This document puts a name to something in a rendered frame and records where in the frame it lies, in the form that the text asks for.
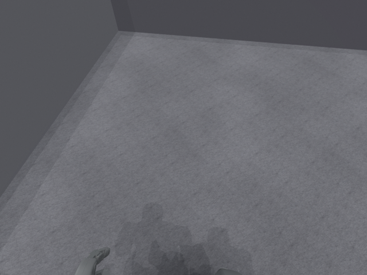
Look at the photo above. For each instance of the robot left hand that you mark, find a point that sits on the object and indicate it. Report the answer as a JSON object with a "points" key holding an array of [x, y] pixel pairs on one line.
{"points": [[88, 265]]}

